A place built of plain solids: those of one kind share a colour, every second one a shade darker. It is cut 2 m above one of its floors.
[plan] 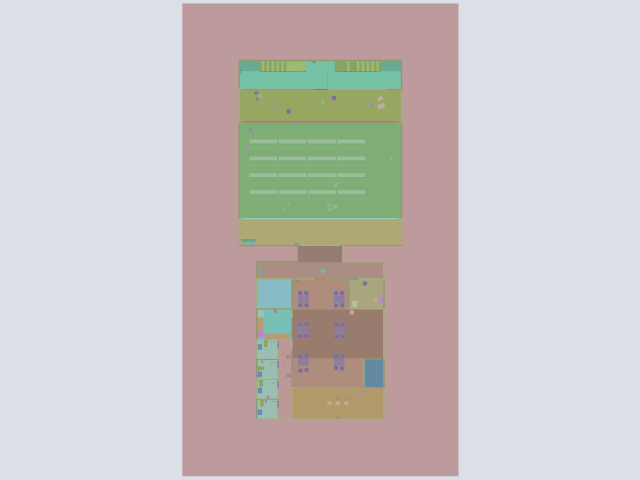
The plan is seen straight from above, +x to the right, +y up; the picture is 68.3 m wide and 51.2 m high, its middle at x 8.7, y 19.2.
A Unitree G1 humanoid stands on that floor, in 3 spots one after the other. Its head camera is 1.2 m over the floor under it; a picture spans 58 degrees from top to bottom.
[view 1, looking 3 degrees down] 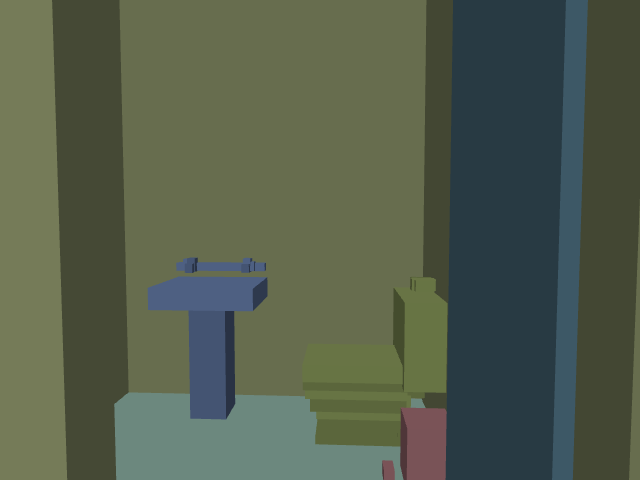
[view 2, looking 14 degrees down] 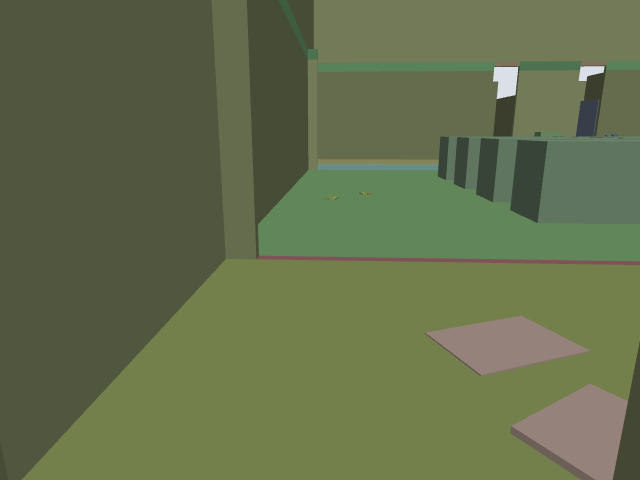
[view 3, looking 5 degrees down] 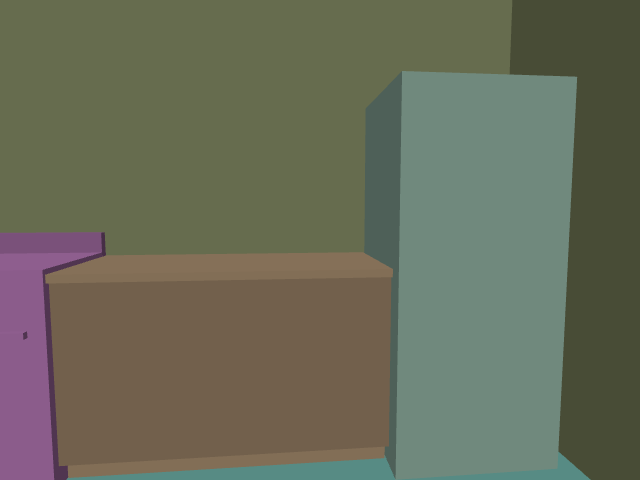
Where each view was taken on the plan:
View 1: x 4.88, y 1.62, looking -177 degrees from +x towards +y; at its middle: wall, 2.85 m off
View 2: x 16.18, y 35.85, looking -87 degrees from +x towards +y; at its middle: floor_chapel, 4.97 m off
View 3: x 4.47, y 10.43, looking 174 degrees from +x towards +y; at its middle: wall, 2.46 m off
